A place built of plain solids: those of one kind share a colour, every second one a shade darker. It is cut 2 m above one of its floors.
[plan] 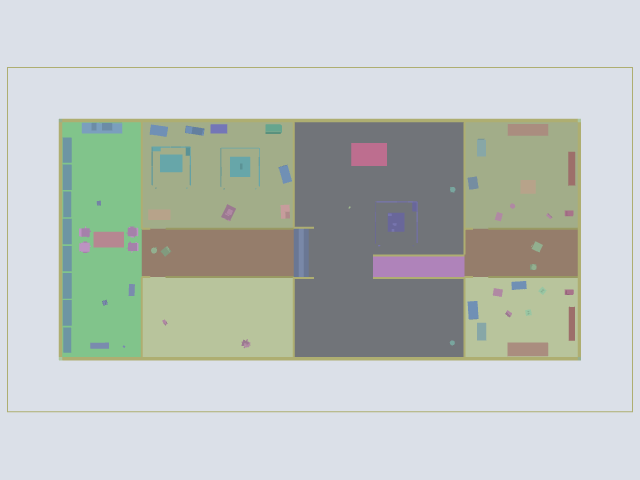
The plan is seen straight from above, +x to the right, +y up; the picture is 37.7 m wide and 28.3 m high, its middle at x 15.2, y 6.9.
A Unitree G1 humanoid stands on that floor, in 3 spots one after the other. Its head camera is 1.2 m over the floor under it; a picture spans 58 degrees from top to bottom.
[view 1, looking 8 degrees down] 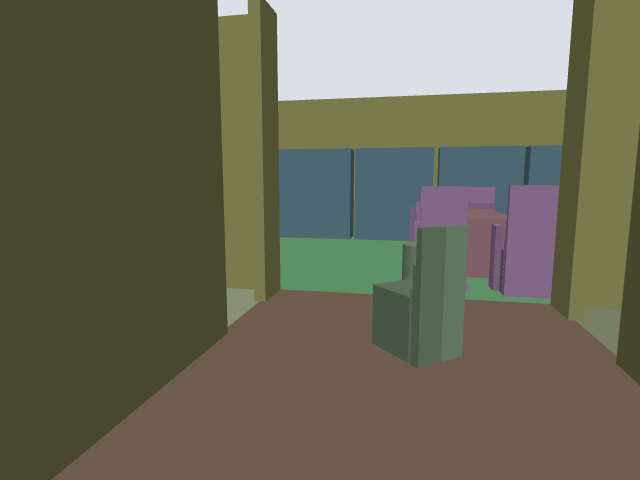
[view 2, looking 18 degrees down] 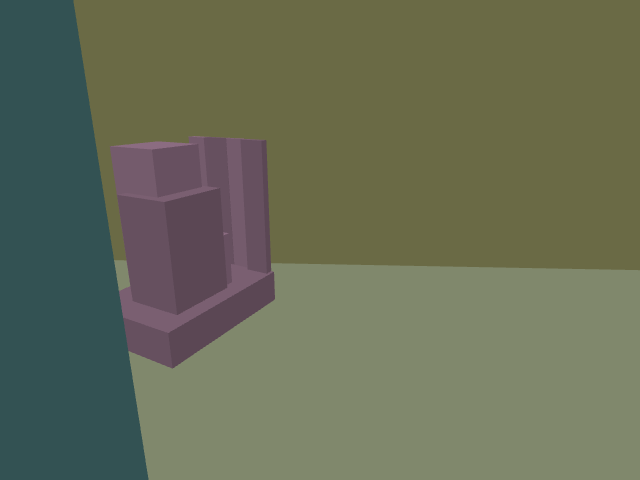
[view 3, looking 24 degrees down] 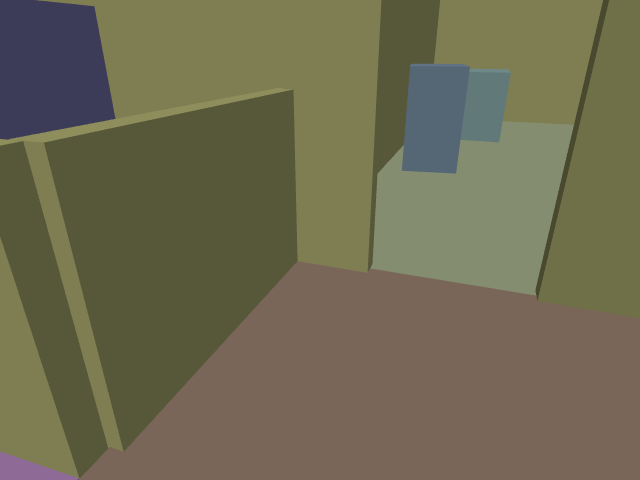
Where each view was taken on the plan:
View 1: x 9.15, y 6.17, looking -168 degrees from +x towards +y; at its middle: break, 8.63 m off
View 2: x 8.95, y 10.72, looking -87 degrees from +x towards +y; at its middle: wall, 3.26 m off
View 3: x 24.73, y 5.32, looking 110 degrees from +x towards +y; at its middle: wall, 2.55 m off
